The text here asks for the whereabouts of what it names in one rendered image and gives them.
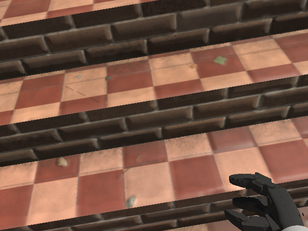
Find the robot right hand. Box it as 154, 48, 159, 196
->
224, 172, 304, 231

